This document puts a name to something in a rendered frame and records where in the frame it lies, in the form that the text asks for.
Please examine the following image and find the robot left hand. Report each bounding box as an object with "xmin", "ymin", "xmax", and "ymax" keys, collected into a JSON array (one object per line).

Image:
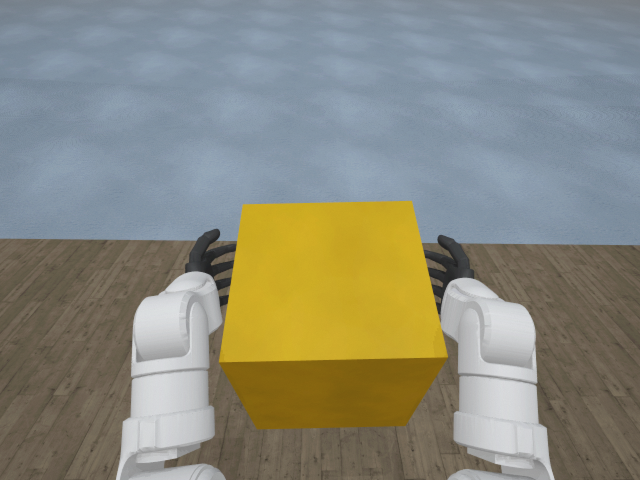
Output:
[{"xmin": 185, "ymin": 229, "xmax": 237, "ymax": 307}]

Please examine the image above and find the robot right hand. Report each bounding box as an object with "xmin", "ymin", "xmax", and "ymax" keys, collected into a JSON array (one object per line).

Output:
[{"xmin": 423, "ymin": 235, "xmax": 474, "ymax": 315}]

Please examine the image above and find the right robot forearm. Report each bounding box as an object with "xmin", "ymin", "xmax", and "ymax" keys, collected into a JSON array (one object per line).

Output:
[{"xmin": 440, "ymin": 278, "xmax": 555, "ymax": 480}]

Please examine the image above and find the carton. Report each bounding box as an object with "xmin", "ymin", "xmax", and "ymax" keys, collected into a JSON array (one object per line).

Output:
[{"xmin": 219, "ymin": 201, "xmax": 448, "ymax": 429}]

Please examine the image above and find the left robot forearm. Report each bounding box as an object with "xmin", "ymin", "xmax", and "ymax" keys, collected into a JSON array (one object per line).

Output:
[{"xmin": 116, "ymin": 272, "xmax": 223, "ymax": 480}]

